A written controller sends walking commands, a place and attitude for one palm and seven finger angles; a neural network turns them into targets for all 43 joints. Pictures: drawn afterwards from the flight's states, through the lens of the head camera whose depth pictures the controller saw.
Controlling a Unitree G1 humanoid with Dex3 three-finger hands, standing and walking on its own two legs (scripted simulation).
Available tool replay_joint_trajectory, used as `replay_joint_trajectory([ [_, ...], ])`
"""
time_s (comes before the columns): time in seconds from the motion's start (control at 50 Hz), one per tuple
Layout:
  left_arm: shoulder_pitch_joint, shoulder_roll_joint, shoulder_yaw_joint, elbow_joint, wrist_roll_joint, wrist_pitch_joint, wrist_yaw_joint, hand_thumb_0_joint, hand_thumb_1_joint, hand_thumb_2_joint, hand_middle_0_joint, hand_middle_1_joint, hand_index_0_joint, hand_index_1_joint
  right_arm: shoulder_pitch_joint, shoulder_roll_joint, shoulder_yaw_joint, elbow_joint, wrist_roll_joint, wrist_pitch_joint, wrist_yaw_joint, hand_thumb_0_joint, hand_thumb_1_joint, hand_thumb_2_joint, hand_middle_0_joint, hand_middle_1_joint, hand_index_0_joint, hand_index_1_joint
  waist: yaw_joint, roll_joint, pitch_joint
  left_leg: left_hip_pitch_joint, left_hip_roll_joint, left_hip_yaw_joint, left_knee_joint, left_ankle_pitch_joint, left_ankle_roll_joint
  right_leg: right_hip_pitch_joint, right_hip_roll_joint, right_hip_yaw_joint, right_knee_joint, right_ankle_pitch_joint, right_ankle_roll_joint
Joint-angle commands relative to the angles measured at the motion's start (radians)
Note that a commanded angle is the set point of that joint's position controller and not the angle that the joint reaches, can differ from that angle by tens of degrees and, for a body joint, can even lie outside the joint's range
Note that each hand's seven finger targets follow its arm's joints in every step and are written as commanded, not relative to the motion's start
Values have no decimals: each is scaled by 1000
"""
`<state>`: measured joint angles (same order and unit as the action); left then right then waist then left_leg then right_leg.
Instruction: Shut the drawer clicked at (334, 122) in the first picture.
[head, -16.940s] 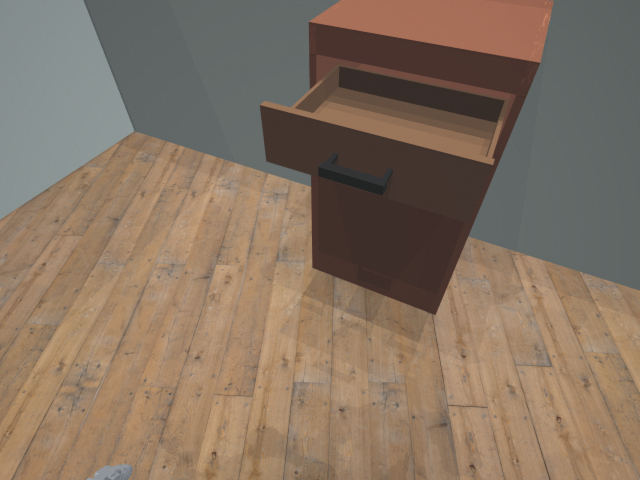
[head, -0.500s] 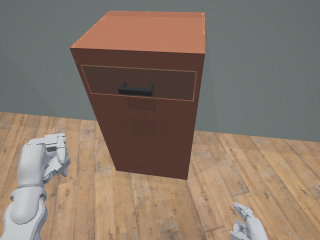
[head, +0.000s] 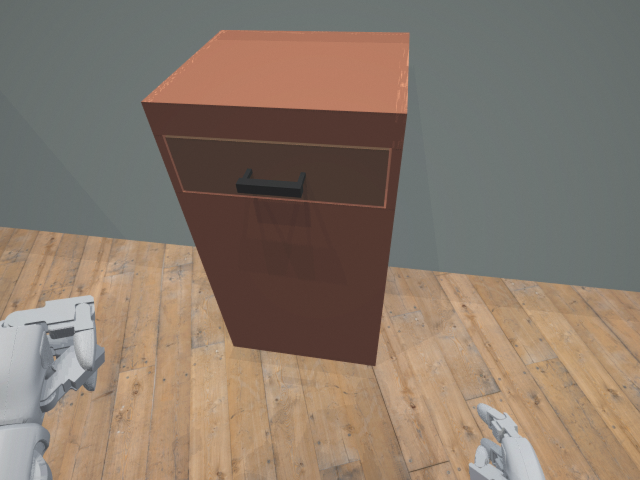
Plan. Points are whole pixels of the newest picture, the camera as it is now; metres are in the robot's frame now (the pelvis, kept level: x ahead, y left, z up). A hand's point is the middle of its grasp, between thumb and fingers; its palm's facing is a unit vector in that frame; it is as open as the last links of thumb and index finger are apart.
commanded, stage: step back with the hand held close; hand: left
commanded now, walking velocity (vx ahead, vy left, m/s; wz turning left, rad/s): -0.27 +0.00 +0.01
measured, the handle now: (272, 181) +0.66 +0.19 +0.01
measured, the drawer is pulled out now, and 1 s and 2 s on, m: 0.00 0.00 0.00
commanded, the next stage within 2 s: stop stepping back and stand still in 1.42 s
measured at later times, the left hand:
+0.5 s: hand (49, 382) +0.15 +0.27 +0.15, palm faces +0.29 -0.81 -0.51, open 3.2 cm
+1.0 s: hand out of the picture +0.07 +0.28 +0.16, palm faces +0.40 -0.76 -0.52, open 3.2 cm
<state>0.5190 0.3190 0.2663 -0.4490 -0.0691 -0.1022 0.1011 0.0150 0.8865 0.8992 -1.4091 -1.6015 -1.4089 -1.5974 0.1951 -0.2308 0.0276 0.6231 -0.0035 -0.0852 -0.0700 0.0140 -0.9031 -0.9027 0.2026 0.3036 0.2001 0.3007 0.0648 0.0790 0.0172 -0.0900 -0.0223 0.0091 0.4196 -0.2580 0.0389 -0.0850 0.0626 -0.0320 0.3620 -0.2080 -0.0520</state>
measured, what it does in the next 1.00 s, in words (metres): walks backwards: right foot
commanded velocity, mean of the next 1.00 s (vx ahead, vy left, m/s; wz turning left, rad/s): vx -0.31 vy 0.00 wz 0.03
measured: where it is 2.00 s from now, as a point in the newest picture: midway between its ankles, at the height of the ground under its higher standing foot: outside the picture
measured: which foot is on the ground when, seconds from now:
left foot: down 0.00-1.00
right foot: down 0.00-0.90, up 0.92-0.98, down 1.00-1.00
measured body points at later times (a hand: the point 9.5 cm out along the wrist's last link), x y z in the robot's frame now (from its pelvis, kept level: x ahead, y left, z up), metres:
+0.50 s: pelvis -0.04 +0.03 -0.01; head -0.03 +0.03 +0.44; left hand +0.13 +0.31 +0.18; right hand +0.13 -0.22 -0.08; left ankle -0.01 +0.09 -0.74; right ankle +0.00 -0.09 -0.74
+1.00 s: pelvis -0.12 +0.03 -0.03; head -0.11 +0.05 +0.42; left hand +0.05 +0.32 +0.19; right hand +0.03 -0.22 -0.10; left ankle -0.02 +0.09 -0.74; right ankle -0.11 -0.10 -0.73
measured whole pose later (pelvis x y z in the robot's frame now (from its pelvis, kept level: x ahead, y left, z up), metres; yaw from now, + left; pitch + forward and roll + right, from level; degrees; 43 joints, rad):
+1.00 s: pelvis -0.12 +0.03 -0.03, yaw +1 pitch +0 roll -3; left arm 0.57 0.41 0.44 -0.58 0.03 -0.30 0.13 0.01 0.88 0.90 -1.41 -1.60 -1.41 -1.60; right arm 0.26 -0.22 -0.03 0.57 -0.01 -0.07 -0.06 0.01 -0.90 -0.90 0.20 0.30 0.20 0.30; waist -0.03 0.02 0.02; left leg -0.49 -0.03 0.04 0.66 -0.18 0.10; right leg -0.37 0.08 0.06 0.76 -0.32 0.02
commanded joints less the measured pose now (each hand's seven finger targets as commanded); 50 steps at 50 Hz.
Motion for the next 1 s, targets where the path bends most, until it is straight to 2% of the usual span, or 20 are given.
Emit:
replay_joint_trajectory([
  [0.0, -12, 194, 178, -170, 10, -113, 18, 0, 900, 900, -1400, -1600, -1400, -1600, -108, -119, -56, -172, 2, -1, 7, 0, -900, -900, 200, 300, 200, 300, -57, -69, 1, -61, 47, -63, 10, 116, 20, -138, -164, 230, -141, 122, 8],
  [0.08, 52, 182, 170, -172, 10, -140, 14, 0, 900, 900, -1400, -1600, -1400, -1600, -101, -125, -72, -190, 8, 30, 14, 0, -900, -900, 200, 300, 200, 300, -62, -50, -89, -72, 62, -60, -26, 220, 13, -76, -146, 159, -68, 253, 22],
  [0.14, 83, 210, 197, -193, 5, -148, 18, 0, 900, 900, -1400, -1600, -1400, -1600, -110, -126, -82, -211, 15, 48, 10, 0, -900, -900, 200, 300, 200, 300, -58, -49, -162, -72, 71, -58, -36, 357, 10, -25, -132, 111, -1, 390, 36],
  [0.22, 126, 241, 233, -231, 2, -155, 26, 0, 900, 900, -1400, -1600, -1400, -1600, -109, -119, -93, -238, 24, 66, 7, 0, -900, -900, 200, 300, 200, 300, -58, -87, -226, -101, 80, -55, -20, 429, 9, 18, -125, 97, 50, 478, 50],
  [0.28, 153, 248, 242, -266, 2, -157, 29, 0, 900, 900, -1400, -1600, -1400, -1600, -104, -121, -96, -252, 27, 70, 4, 0, -900, -900, 200, 300, 200, 300, -56, -55, -252, -121, 90, -62, -16, 471, 6, 30, -119, 91, 92, 499, 53],
  [0.34, 150, 250, 239, -292, 10, -159, 31, 0, 900, 900, -1400, -1600, -1400, -1600, -102, -131, -99, -256, 23, 64, -1, 0, -900, -900, 200, 300, 200, 300, -56, 11, -236, -163, 108, -79, -39, 424, 15, 20, -98, 87, 116, 416, 61],
  [0.4, 146, 238, 231, -289, 21, -162, 33, 0, 900, 900, -1400, -1600, -1400, -1600, -94, -135, -100, -259, 21, 56, -2, 0, -900, -900, 200, 300, 200, 300, -59, 17, -191, -258, 130, -104, -76, 300, 29, 26, -79, 89, 152, 318, 65],
  [0.44, 129, 237, 236, -280, 29, -164, 34, 0, 900, 900, -1400, -1600, -1400, -1600, -98, -143, -100, -257, 16, 48, -5, 0, -900, -900, 200, 300, 200, 300, -57, 21, -148, -355, 148, -133, -119, 149, 46, 41, -66, 92, 177, 231, 68],
  [0.52, 93, 209, 224, -253, 52, -174, 36, 0, 900, 900, -1400, -1600, -1400, -1600, -89, -150, -98, -260, 17, 34, -6, 0, -900, -900, 200, 300, 200, 300, -66, -10, -62, -598, 179, -185, -188, -266, 88, 104, -58, 123, 247, 133, 67],
  [0.54, 68, 224, 239, -261, 59, -176, 38, 0, 900, 900, -1400, -1600, -1400, -1600, -95, -152, -99, -260, 14, 30, -10, 0, -900, -900, 200, 300, 200, 300, -64, -6, -53, -648, 182, -197, -199, -342, 97, 124, -56, 130, 257, 111, 68],
  [0.6, 33, 198, 220, -260, 76, -184, 41, 0, 900, 900, -1400, -1600, -1400, -1600, -78, -152, -100, -259, 12, 19, -11, 0, -900, -900, 200, 300, 200, 300, -72, -40, -36, -708, 185, -205, -174, -448, 109, 115, -62, 152, 272, 43, 65],
  [0.64, -1, 209, 228, -296, 84, -190, 43, 0, 900, 900, -1400, -1600, -1400, -1600, -75, -153, -103, -257, 9, 10, -12, 0, -900, -900, 200, 300, 200, 300, -74, -55, -48, -696, 168, -202, -133, -461, 108, 86, -75, 182, 246, -5, 57],
  [0.72, -1, 208, 225, -323, 83, -202, 52, 0, 900, 900, -1400, -1600, -1400, -1600, -59, -141, -100, -250, 2, -7, -6, 0, -900, -900, 200, 300, 200, 300, -82, -100, -49, -595, 118, -172, -16, -422, 87, -66, -126, 252, 140, -133, 26],
  [0.76, 1, 211, 224, -360, 77, -213, 54, 0, 900, 900, -1400, -1600, -1400, -1600, -60, -137, -95, -246, 0, -13, -2, 0, -900, -900, 200, 300, 200, 300, -86, -85, -64, -541, 113, -182, 0, -376, 75, -116, -141, 253, 136, -117, 15],
  [0.8, 13, 216, 235, -366, 78, -226, 61, 0, 900, 900, -1400, -1600, -1400, -1600, -63, -139, -92, -242, -2, -21, -2, 0, -900, -900, 200, 300, 200, 300, -87, -16, -68, -576, 139, -207, -52, -389, 83, -93, -107, 210, 205, -65, 28],
  [0.86, 52, 224, 278, -350, 89, -239, 64, 0, 900, 900, -1400, -1600, -1400, -1600, -72, -138, -94, -240, -4, -31, -6, 0, -900, -900, 200, 300, 200, 300, -69, 90, -107, -772, 250, -296, -207, -457, 116, 128, -22, 104, 452, 67, 66],
  [0.9, 46, 241, 306, -355, 100, -254, 60, 0, 900, 900, -1400, -1600, -1400, -1600, -71, -143, -106, -238, -6, -41, -2, 0, -900, -900, 200, 300, 200, 300, -68, 133, -112, -833, 311, -324, -259, -518, 141, 179, 13, 93, 552, -38, 78],
  [0.92, 67, 242, 313, -336, 102, -258, 57, 0, 900, 900, -1400, -1600, -1400, -1600, -63, -142, -111, -234, -2, -46, 1, 0, -900, -900, 200, 300, 200, 300, -69, 121, -98, -834, 327, -330, -266, -538, 150, 176, 28, 92, 559, -72, 79],
  [0.94, 89, 245, 320, -326, 94, -259, 54, 0, 900, 900, -1400, -1600, -1400, -1600, -59, -139, -113, -238, -1, -50, 2, 0, -900, -900, 200, 300, 200, 300, -69, 93, -91, -781, 322, -330, -243, -477, 147, 134, 27, 96, 517, -76, 73],
  [0.98, 103, 215, 284, -329, 73, -263, 43, 0, 900, 900, -1400, -1600, -1400, -1600, -49, -131, -106, -218, -8, -62, 6, 0, -900, -900, 200, 300, 200, 300, -75, 17, -63, -621, 296, -310, -194, -311, 124, 17, 20, 95, 384, -129, 62],
])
